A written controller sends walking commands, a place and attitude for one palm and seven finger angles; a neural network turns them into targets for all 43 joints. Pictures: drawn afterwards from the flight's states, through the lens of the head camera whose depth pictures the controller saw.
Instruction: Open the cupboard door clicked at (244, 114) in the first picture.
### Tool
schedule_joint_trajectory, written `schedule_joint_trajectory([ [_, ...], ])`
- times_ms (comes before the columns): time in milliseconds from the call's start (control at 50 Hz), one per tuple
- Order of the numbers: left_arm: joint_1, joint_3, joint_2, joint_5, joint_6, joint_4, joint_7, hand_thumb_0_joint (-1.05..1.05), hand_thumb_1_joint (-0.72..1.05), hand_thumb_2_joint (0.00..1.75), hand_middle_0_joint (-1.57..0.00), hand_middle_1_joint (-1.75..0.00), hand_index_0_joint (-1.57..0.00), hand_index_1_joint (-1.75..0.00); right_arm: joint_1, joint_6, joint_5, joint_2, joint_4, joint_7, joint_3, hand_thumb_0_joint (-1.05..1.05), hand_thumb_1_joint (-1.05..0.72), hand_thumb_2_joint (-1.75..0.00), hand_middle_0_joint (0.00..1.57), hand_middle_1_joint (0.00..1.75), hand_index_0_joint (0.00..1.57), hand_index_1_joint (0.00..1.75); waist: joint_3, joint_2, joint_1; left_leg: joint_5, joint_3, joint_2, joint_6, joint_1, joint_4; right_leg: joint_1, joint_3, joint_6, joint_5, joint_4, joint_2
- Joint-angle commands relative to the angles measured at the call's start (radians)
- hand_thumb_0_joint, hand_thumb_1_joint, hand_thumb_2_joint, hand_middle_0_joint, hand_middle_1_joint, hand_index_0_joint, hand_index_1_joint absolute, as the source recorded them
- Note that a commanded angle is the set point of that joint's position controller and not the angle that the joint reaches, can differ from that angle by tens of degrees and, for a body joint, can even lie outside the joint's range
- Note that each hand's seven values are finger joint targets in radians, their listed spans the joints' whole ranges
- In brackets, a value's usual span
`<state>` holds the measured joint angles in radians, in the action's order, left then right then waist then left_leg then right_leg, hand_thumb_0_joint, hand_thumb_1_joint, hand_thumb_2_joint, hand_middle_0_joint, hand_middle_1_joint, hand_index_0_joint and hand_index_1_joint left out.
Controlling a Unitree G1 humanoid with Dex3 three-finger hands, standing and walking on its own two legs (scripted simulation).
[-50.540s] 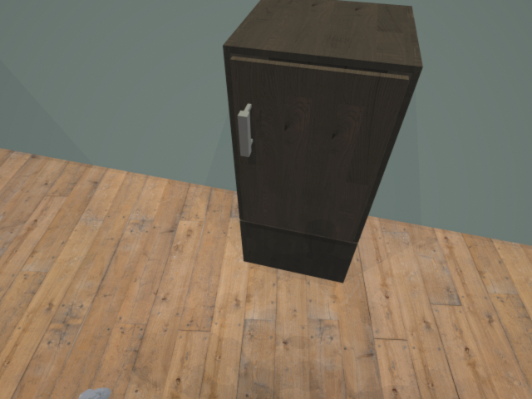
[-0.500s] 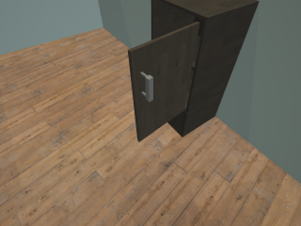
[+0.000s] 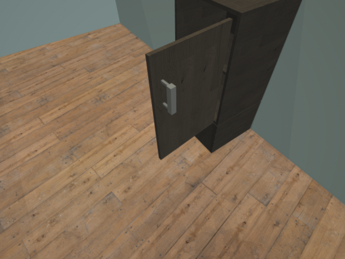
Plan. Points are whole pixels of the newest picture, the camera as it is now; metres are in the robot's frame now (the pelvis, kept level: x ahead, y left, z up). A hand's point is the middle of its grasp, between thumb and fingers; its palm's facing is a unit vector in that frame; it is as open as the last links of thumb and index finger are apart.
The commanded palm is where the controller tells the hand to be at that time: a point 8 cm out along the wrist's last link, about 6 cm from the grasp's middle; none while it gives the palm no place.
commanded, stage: look to check the result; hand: left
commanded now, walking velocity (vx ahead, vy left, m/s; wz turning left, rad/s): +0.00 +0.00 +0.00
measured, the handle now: (167, 96) +0.65 +0.06 -0.03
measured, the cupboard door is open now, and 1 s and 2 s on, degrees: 96 96 96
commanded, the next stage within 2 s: stand and wait in 0.18 s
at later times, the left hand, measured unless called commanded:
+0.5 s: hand out of the picture +0.09 +0.22 -0.15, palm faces -0.02 -0.94 -0.34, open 7.4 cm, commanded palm none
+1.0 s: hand out of the picture +0.09 +0.21 -0.16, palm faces -0.02 -0.95 -0.32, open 7.4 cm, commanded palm none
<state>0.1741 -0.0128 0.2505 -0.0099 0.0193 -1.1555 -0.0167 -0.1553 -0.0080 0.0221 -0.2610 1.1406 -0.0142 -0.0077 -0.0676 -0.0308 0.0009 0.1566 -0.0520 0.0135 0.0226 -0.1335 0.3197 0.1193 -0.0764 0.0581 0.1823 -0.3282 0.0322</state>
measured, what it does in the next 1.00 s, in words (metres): stands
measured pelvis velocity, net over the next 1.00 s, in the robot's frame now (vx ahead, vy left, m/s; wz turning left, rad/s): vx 0.02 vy -0.02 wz -0.02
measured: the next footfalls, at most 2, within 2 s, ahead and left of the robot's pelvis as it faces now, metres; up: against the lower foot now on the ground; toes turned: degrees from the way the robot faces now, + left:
none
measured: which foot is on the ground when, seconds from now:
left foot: down 0.00-1.00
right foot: down 0.00-1.00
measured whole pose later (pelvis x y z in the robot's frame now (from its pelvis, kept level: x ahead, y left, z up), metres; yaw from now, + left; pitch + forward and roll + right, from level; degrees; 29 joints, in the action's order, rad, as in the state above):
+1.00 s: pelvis +0.02 -0.02 +0.00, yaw -1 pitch -1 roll +0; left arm 0.12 -0.01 0.28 -0.01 0.02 -1.14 -0.02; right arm -0.14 -0.01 0.02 -0.30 1.13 -0.02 0.00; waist -0.06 -0.02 0.01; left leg 0.18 -0.06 -0.02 -0.01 -0.09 0.30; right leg 0.07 -0.07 0.08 0.19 -0.27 0.07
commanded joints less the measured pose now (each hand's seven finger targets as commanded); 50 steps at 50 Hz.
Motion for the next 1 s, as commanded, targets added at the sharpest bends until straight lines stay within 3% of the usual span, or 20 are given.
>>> schedule_joint_trajectory([
  [0, -0.023, -0.031, 0.187, 0.001, 0.021, 0.049, -0.011, 0.0, 0.9, 0.9, -0.2, -0.3, -0.2, -0.3, 0.003, 0.021, -0.004, -0.161, -0.036, -0.009, -0.025, 0.0, -0.9, -0.9, 0.2, 0.3, 0.2, 0.3, 0.068, 0.033, 0.01, -0.089, 0.129, -0.133, 0.01, 0.037, -0.042, 0.01, 0.158, -0.004, -0.098, 0.089, -0.166],
  [140, -0.042, -0.033, 0.203, 0.0, 0.022, 0.054, -0.011, 0.0, 0.9, 0.9, -0.2, -0.3, -0.2, -0.3, 0.025, 0.022, -0.004, -0.181, -0.044, -0.008, -0.025, 0.0, -0.9, -0.9, 0.2, 0.3, 0.2, 0.3, 0.068, 0.013, 0.005, -0.11, 0.128, -0.137, 0.008, 0.041, -0.046, -0.005, 0.156, -0.004, -0.134, 0.089, -0.167],
  [520, -0.077, -0.037, 0.236, 0.003, 0.024, 0.069, -0.012, 0.0, 0.9, 0.9, -0.2, -0.3, -0.2, -0.3, 0.036, 0.022, -0.004, -0.213, -0.048, -0.009, -0.025, 0.0, -0.9, -0.9, 0.2, 0.3, 0.2, 0.3, 0.097, 0.04, 0.01, -0.135, 0.109, -0.139, 0.0, 0.068, -0.045, -0.046, 0.163, -0.021, -0.243, 0.095, -0.174],
  [980, -0.066, -0.038, 0.234, 0.005, 0.02, 0.064, -0.015, 0.0, 0.9, 0.9, -0.2, -0.3, -0.2, -0.3, 0.017, 0.017, -0.007, -0.202, -0.048, -0.015, -0.024, 0.0, -0.9, -0.9, 0.2, 0.3, 0.2, 0.3, 0.087, 0.041, 0.011, -0.121, 0.095, -0.135, -0.001, 0.067, -0.029, -0.051, 0.168, -0.046, -0.275, 0.106, -0.172],
])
